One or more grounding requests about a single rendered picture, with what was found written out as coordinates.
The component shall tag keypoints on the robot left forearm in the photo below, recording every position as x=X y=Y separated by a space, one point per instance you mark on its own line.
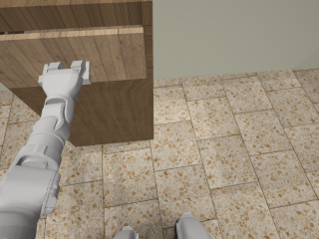
x=47 y=140

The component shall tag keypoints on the drawer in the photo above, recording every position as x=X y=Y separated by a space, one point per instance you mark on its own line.
x=116 y=53

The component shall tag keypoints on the right robot thigh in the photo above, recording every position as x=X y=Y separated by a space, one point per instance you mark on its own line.
x=190 y=228

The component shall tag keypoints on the handle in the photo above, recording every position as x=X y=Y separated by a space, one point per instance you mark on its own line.
x=87 y=79

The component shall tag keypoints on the left robot hand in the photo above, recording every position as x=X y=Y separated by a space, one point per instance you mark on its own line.
x=64 y=82

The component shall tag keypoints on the right robot shin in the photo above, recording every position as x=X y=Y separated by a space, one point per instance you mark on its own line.
x=185 y=215

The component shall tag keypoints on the left robot upper arm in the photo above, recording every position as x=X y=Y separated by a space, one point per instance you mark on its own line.
x=28 y=193

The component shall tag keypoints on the cabinet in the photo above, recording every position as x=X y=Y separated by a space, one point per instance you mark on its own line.
x=105 y=112

